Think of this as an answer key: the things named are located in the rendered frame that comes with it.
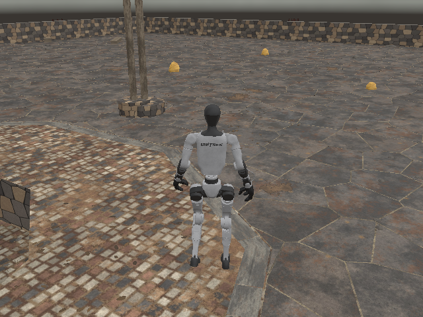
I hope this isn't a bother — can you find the right robot upper arm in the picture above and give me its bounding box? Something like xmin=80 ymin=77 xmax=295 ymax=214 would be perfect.
xmin=226 ymin=133 xmax=245 ymax=170

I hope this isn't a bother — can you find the robot left hand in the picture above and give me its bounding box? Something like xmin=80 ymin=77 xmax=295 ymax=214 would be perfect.
xmin=173 ymin=179 xmax=188 ymax=191

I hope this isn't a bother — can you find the robot left forearm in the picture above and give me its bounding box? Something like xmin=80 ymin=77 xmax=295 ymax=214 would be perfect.
xmin=174 ymin=159 xmax=186 ymax=182

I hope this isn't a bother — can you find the robot right forearm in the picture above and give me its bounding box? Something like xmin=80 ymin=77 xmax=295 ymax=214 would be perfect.
xmin=238 ymin=160 xmax=252 ymax=188

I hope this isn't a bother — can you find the left robot thigh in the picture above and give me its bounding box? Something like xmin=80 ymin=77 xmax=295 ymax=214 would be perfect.
xmin=190 ymin=184 xmax=204 ymax=225

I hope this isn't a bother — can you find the left robot upper arm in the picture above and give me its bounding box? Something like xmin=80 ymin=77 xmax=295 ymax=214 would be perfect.
xmin=180 ymin=133 xmax=198 ymax=169

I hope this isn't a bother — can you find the robot right hand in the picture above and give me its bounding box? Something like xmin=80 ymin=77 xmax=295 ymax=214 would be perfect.
xmin=239 ymin=186 xmax=254 ymax=201

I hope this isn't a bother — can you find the robot right shin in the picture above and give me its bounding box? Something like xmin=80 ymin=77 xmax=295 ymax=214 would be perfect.
xmin=222 ymin=218 xmax=231 ymax=261

